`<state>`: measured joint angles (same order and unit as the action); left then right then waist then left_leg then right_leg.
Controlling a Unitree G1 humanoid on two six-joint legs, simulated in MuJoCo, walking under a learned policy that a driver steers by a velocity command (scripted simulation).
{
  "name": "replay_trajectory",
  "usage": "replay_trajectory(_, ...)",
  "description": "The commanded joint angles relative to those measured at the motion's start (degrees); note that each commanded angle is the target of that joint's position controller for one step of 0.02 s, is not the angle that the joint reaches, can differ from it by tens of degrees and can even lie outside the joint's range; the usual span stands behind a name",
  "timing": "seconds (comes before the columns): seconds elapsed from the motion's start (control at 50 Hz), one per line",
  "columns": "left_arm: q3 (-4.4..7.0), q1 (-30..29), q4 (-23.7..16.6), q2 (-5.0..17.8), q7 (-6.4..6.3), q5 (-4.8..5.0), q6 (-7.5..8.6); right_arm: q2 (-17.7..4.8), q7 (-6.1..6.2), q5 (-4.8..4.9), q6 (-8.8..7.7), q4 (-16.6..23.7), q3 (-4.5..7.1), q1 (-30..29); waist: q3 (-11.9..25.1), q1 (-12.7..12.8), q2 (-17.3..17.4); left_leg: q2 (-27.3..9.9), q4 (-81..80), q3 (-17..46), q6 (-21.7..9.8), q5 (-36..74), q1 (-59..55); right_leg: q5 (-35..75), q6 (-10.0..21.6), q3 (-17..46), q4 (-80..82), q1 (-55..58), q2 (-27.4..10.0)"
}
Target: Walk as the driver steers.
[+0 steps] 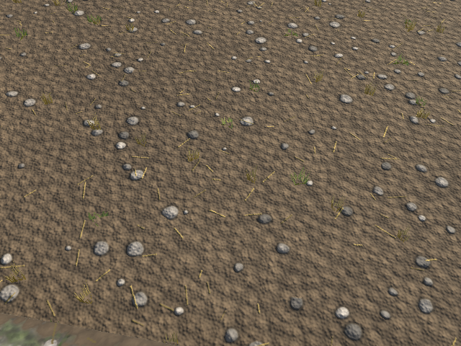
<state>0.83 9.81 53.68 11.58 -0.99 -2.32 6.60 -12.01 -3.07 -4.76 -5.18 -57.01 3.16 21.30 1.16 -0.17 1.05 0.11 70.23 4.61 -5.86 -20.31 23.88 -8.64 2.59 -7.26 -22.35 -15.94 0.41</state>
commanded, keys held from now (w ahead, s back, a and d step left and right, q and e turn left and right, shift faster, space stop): w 0.08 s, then w+e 0.88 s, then w+q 0.04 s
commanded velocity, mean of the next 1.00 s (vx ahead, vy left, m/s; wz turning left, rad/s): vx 0.50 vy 0.00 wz -0.31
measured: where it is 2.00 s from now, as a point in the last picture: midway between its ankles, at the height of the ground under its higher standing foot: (310, 211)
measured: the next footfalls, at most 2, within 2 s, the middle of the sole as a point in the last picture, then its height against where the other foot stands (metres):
left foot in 0.34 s outside the picture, level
right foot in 1.04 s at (321, 326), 0.13 m lower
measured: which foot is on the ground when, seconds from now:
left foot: up 0.00-0.32, down 0.34-1.00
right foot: down 0.00-0.34, up 0.36-1.00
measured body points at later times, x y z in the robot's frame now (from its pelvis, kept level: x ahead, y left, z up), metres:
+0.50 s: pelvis +0.26 +0.05 +0.00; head +0.27 +0.06 +0.45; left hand +0.32 +0.28 -0.15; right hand +0.32 -0.21 -0.12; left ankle +0.29 +0.14 -0.74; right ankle +0.18 -0.10 -0.65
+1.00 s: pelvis +0.51 -0.09 -0.09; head +0.53 -0.12 +0.36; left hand +0.76 +0.00 -0.21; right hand +0.27 -0.17 -0.23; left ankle +0.30 +0.15 -0.73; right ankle +0.60 -0.26 -0.83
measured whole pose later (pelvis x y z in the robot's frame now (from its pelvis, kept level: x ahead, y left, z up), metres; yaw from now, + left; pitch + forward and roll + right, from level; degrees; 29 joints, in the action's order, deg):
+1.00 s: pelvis +0.51 -0.09 -0.09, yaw -26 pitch +1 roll +7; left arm 0.1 4.3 48.6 9.4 5.4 -0.1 2.0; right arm -6.8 2.9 -0.9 -4.2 -64.9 0.1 35.2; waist -1.1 -7.5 -5.3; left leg -3.5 32.8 -23.3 6.9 -40.9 -13.9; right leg 8.7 5.2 0.3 -24.6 -27.9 -8.2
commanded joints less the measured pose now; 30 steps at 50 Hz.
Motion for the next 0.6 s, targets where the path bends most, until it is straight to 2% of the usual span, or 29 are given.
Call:
replay_trajectory(0.02, -0.58, 4.7, 0.2, -2.1, -0.62, 0.21, 1.02, 3.0, -0.13, -0.13, 0.1, 4.5, -0.82, -3.2, -0.3, 0.1, -3.4, -6.4, -1.5, 1.7, -0.9, 1.9, 11.2, 7.2, 11.7, 14.4, 16.9, 9.2, -15.4)
replay_trajectory(0.06, -0.07, 6.8, 1.3, -0.1, -0.02, -0.7, 1.89, 2.4, -1.25, 0.63, 0.46, 5.1, -0.99, -4.9, -2.4, -0.3, -3.6, -6.9, -9.1, -0.3, -0.2, 5.1, 11.9, 9.9, 12.2, 9.1, 18.7, 6.6, -14.0)
replay_trajectory(0.1, -0.26, 9.0, 2.3, 0.4, 1.2, -1.79, 2.01, 2.0, -1.49, 0.77, 1.01, 6.5, -1.44, -8.9, -2.9, -0.3, -3.0, -7.4, -19.7, -3.2, 0.3, 10.8, 10.0, 14.6, 12.4, 6.2, 19.2, 4.0, -13.0)
replay_trajectory(0.14, -0.4, 10.6, 3.1, 1.6, 3.08, -1.26, 1.87, 1.9, -1.19, 0.5, 1.89, 8.3, -1.92, -13.3, -2.9, -0.5, -4.0, -6.2, -25.5, -4.9, 1.1, 15.4, 5.3, 19.7, 12.6, 6.3, 18.5, 0.8, -12.2)
replay_trajectory(0.18, 0.0, 11.9, 3.5, 4.0, 4.5, -0.67, 1.91, -0.2, -0.59, 0.67, 2.51, 9.4, -1.75, -15.6, -3.3, -0.5, -4.4, -5.6, -30.2, -3.5, 1.9, 17.8, 6.2, 22.3, 13.0, 7.7, 16.7, 4.7, -13.5)
replay_trajectory(0.22, 0.47, 14.9, 4.5, 5.3, 4.96, -0.75, 1.46, -2.5, 0.18, 0.85, 2.4, 10.3, -1.11, -18.3, -3.3, 0.3, -3.6, -4.7, -35.5, -2.6, 2.2, 17.5, 7.7, 23.0, 12.5, 9.5, 14.2, 10.7, -14.4)
replay_trajectory(0.26, 0.61, 18.4, 5.8, 4.9, 4.86, -0.84, 0.4, -3.2, 0.73, 0.99, 1.94, 11.0, -0.68, -21.7, -3.3, 1.4, -4.8, -4.1, -39.1, -3.1, 1.8, 15.2, 7.7, 20.5, 11.4, 11.1, 11.8, 15.9, -15.4)
replay_trajectory(0.3, 1.29, 19.0, 6.0, 5.7, 4.5, -0.59, -1.03, -3.5, 1.15, 1.46, 1.01, 11.2, -0.34, -23.3, -3.4, 1.2, -4.5, -3.2, -44.4, -5.0, 0.6, 16.9, 2.1, 16.9, 10.1, 11.9, 8.4, 16.4, -15.3)
replay_trajectory(0.32, 1.55, 18.9, 5.7, 5.7, 4.19, -0.93, -1.34, -4.6, 1.57, 1.9, 0.16, 10.9, 0.22, -21.5, -1.9, 0.2, -4.9, -2.9, -43.0, -5.2, -0.9, 18.8, -6.4, 18.9, 8.6, 11.5, 5.4, 12.3, -14.0)
replay_trajectory(0.34, 1.49, 16.6, 4.1, 4.7, 3.81, -1.26, -0.89, -8.4, 2.14, 2.82, -0.86, 9.4, 1.75, -14.4, 3.3, -2.9, -3.1, -4.3, -39.1, -3.6, -4.4, 23.0, -19.4, 18.4, 5.3, 8.9, -3.3, 5.7, -9.9)
replay_trajectory(0.36, -0.57, 21.8, 2.2, -3.4, 3.54, -1.28, 0.31, -10.9, 2.57, 2.55, -1.24, 7.6, 1.97, -2.4, 18.4, -5.3, 10.9, -16.8, -43.3, 12.9, -15.6, 20.2, -46.2, 0.4, 0.6, 5.1, -21.9, -12.1, -0.6)
replay_trajectory(0.38, -0.68, 15.8, 0.3, -2.4, 4.07, -0.62, 0.91, -10.1, 3.84, 1.55, -1.25, 4.9, 2.09, 8.2, 18.8, -10.2, 12.0, -24.3, -52.8, 29.6, -17.4, 14.1, -51.2, -24.6, 0.3, 7.8, -36.4, -24.1, 2.1)
replay_trajectory(0.4, 1.16, 10.6, -0.3, 1.6, 3.92, -0.38, 1.09, -9.3, 4.24, 0.76, -2.0, 3.4, 2.19, 5.5, 6.9, -8.9, 6.3, -22.3, -55.8, 24.8, -11.7, 6.8, -39.7, -21.1, 2.3, 12.4, -43.9, -28.6, -2.0)
replay_trajectory(0.42, 1.73, 11.2, 0.8, 2.0, 2.67, -0.11, 1.05, -7.5, 4.54, 1.88, -2.11, 4.0, 1.92, -0.5, 0.8, -5.6, 4.8, -21.3, -57.3, 16.9, -9.3, 4.8, -28.6, -17.3, 2.7, 11.5, -47.1, -26.8, -5.2)
replay_trajectory(0.44, 1.74, 13.1, 1.2, 0.6, 1.94, -0.85, 0.58, -3.6, 4.88, 2.68, -1.74, 4.3, 0.7, -2.5, 1.2, -3.0, 4.6, -20.1, -59.1, 13.0, -8.3, 6.7, -23.8, -14.8, 3.4, 12.1, -46.0, -22.7, -6.9)
replay_trajectory(0.46, 1.3, 12.3, 0.7, -1.9, 1.87, -1.56, 0.21, -0.3, 5.1, 2.94, -1.67, 4.4, -0.19, -3.1, -0.1, -2.0, 3.3, -19.2, -60.2, 8.9, -7.5, 11.2, -20.9, -11.9, 3.5, 12.7, -45.5, -21.1, -7.9)
replay_trajectory(0.48, 0.98, 11.4, 0.0, -3.8, 2.17, -1.73, -0.12, 1.3, 5.21, 2.47, -1.73, 5.0, -0.63, -4.1, -0.7, -0.8, 2.6, -18.4, -61.3, 5.3, -7.1, 15.4, -18.8, -9.6, 3.5, 12.6, -44.7, -19.7, -8.2)
replay_trajectory(0.5, 1.02, 10.3, -0.6, -4.4, 2.7, -1.33, -0.32, 2.2, 5.29, 1.87, -2.01, 5.3, -0.77, -4.3, -0.7, -0.3, 2.1, -17.6, -62.3, 2.2, -6.9, 18.0, -18.6, -7.7, 3.5, 12.2, -43.6, -19.5, -8.1)
replay_trajectory(0.52, 1.09, 9.0, -1.1, -4.3, 3.46, -0.8, -0.33, 2.1, 5.33, 1.37, -2.44, 5.2, -0.71, -4.1, -1.1, -0.3, 2.1, -16.6, -63.1, -1.1, -6.8, 20.4, -18.6, -4.9, 3.4, 11.7, -41.9, -20.1, -8.0)
replay_trajectory(0.56, 1.35, 5.4, -2.6, -2.7, 5.3, -0.64, -0.52, 1.8, 4.79, 0.2, -2.85, 3.9, -0.99, -1.2, -2.8, -0.5, 1.8, -15.6, -63.8, -6.9, -6.8, 27.5, -17.9, 2.0, 3.0, 10.8, -35.5, -21.6, -8.3)
replay_trajectory(0.58, 1.27, 3.0, -3.7, -2.7, 6.0, -0.83, -0.91, 0.9, 4.42, -0.49, -2.68, 2.8, -0.95, 0.7, -2.8, -0.9, 2.0, -15.0, -63.5, -9.8, -6.7, 30.0, -17.3, 4.7, 2.5, 9.8, -33.4, -21.2, -8.6)
replay_trajectory(0.6, 1.24, 4.9, -3.3, -2.4, 6.29, -0.74, -1.56, 0.8, 4.51, -1.22, -2.79, 1.6, -0.93, 2.9, -2.7, -0.9, 1.9, -15.8, -63.3, -10.3, -7.5, 30.2, -18.4, 8.0, 2.3, 10.8, -32.6, -22.0, -9.0)
Velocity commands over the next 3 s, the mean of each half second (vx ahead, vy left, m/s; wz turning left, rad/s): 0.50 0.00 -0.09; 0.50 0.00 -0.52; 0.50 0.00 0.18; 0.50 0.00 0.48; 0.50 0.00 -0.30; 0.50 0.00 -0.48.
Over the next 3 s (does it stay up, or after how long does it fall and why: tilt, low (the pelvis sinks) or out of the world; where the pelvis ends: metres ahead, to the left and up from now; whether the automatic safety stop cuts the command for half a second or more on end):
stays up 1.58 -0.44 -0.16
